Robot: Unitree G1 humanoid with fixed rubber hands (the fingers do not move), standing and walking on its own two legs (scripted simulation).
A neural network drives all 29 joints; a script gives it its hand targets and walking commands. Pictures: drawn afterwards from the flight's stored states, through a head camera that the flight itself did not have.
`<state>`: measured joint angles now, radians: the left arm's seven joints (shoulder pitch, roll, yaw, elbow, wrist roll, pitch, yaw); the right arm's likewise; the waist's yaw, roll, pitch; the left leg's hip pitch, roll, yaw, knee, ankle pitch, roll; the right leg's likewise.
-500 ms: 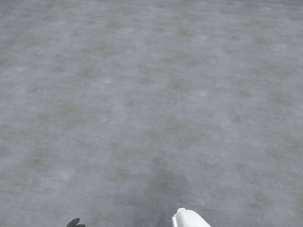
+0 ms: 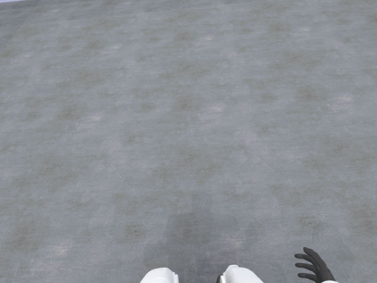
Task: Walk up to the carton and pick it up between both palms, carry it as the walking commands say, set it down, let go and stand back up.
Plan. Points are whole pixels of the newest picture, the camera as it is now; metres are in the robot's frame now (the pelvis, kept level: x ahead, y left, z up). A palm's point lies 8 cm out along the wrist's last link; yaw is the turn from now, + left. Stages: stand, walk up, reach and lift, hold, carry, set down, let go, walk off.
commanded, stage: walk up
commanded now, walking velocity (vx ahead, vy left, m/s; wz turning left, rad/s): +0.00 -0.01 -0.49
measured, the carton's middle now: out of the picture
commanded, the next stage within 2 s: none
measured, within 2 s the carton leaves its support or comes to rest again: neither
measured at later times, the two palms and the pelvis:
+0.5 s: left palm (81, 274) +0.14 +0.30 -0.12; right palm out of the picture +0.05 -0.23 -0.11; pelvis +0.04 +0.05 +0.01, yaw -12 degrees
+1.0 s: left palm (156, 169) +0.45 +0.17 -0.19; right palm (339, 230) +0.25 -0.32 -0.14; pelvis +0.32 -0.05 -0.04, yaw -22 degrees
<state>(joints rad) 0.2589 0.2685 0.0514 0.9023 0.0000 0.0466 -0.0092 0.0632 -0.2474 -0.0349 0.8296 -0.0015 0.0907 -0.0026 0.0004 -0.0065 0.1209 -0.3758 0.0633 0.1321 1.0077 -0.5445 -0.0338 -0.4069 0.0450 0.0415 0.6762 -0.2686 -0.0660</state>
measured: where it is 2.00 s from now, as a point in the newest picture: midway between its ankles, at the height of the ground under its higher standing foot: (257, 158)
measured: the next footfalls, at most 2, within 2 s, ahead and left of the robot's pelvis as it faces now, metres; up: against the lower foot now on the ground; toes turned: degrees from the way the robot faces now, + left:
left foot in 0.44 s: +0.02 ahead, +0.14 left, +0.00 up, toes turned -4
right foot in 0.90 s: +0.33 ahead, -0.20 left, +0.00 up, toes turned -19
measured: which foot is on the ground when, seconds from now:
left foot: up 0.00-0.42, down 0.44-0.92, up 0.94-1.00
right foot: down 0.00-0.44, up 0.46-0.88, down 0.90-1.00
